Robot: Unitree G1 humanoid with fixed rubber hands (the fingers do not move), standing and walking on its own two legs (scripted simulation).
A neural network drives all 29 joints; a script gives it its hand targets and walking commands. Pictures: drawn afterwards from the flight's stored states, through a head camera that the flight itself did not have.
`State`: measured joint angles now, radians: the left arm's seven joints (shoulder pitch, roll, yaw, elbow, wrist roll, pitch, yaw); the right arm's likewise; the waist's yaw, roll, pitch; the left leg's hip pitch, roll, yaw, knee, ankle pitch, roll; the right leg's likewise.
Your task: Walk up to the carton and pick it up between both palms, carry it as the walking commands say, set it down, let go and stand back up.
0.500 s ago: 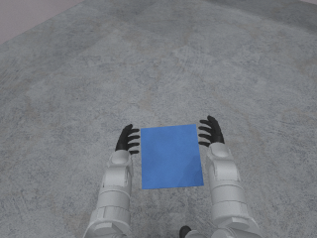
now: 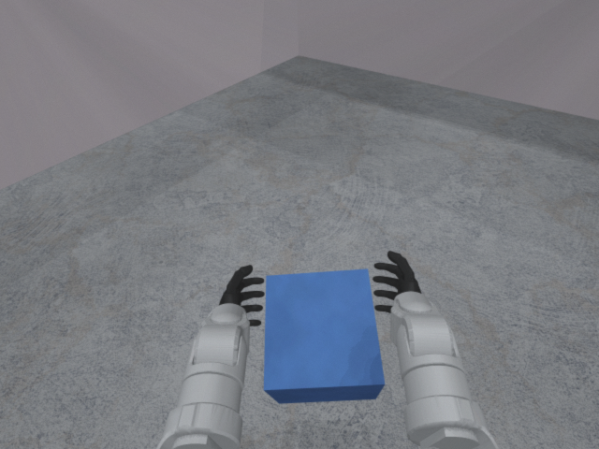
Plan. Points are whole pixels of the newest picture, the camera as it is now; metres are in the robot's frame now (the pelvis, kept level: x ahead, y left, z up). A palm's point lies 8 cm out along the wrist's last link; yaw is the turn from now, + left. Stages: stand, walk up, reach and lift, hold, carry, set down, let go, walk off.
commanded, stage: reach and lift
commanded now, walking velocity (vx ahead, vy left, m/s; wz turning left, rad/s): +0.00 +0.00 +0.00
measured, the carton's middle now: (321, 338) +0.33 -0.04 -0.05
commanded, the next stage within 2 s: hold in 1.60 s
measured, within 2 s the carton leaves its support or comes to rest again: neither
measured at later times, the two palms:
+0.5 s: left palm (225, 313) +0.32 +0.09 +0.06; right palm (401, 299) +0.31 -0.15 +0.06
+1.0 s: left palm (215, 319) +0.31 +0.11 +0.06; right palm (392, 298) +0.31 -0.14 +0.06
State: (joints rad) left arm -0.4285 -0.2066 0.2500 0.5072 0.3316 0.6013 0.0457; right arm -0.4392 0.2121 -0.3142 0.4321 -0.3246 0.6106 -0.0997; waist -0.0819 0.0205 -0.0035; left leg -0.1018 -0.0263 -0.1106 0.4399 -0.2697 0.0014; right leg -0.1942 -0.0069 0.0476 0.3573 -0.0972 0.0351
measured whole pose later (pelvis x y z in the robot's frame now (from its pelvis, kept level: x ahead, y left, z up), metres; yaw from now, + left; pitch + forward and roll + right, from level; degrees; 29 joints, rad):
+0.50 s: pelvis -0.01 -0.01 +0.00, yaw -1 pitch -9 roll +0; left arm -0.50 -0.23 0.33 0.51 0.38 0.69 0.07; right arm -0.50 0.23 -0.34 0.45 -0.37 0.70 -0.12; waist -0.04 0.04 0.05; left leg -0.01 -0.01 -0.10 0.45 -0.28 -0.01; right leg -0.12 0.01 0.05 0.39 -0.12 0.02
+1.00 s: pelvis -0.01 -0.01 +0.00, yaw -1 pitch -9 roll +0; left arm -0.46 -0.22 0.30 0.47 0.35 0.70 0.07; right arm -0.48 0.23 -0.30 0.45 -0.36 0.71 -0.11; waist -0.01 0.03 0.04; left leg 0.00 -0.01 -0.10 0.42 -0.27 -0.01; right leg -0.12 0.01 0.06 0.39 -0.12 0.02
